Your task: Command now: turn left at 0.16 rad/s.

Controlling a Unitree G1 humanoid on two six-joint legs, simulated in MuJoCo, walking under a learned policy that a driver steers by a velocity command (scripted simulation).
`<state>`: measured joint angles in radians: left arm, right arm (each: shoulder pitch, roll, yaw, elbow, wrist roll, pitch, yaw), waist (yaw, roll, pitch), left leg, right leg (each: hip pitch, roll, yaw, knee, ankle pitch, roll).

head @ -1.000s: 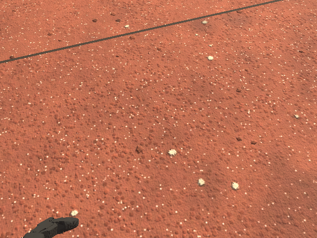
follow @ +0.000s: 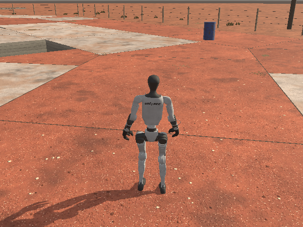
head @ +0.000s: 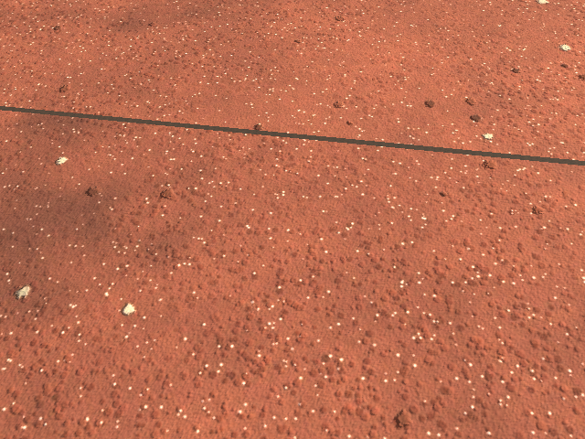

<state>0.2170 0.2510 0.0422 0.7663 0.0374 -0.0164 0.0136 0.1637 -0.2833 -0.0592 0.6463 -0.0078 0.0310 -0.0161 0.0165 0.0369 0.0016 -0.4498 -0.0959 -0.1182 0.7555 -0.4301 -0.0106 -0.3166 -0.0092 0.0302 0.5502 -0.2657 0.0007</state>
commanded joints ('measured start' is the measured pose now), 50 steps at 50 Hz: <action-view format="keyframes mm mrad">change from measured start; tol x4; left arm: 1 -95 165 39 -87 -24 -24 8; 11 30 89 13 -33 -17 -28 -20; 14 -73 100 15 -28 -21 -17 -13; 50 10 69 18 252 -37 13 33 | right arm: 1 19 -120 -48 -48 -2 -1 -9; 5 -1 -18 -11 -35 12 0 -2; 8 26 -41 -17 -6 13 0 1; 10 27 -134 -31 -20 -5 4 -11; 13 17 -62 -19 8 -14 -4 6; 50 122 -20 8 263 4 -42 -25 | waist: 1 -30 -185 -43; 8 -17 -213 -85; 9 -7 -174 -96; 11 45 55 -123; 15 -1 19 -19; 19 2 16 1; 50 -2 -33 37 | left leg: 1 -47 63 -7 208 -64 -51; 2 -21 74 5 184 -57 -62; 6 127 82 92 -146 49 -70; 8 248 81 97 -379 275 -44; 9 321 124 43 -387 367 -22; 10 385 194 -13 -316 565 13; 12 262 164 -4 -299 334 59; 13 230 163 -6 -315 285 49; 21 162 143 4 -324 227 24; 50 197 105 57 -339 252 15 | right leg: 1 93 -269 284 -213 330 -206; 4 123 -181 153 -157 476 -170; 6 167 -173 147 -127 513 -174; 9 114 -148 149 -114 355 -95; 10 55 -104 103 -78 266 -54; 11 81 -44 31 -100 141 -13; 12 101 -31 11 -72 106 13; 50 114 -21 -4 -102 119 18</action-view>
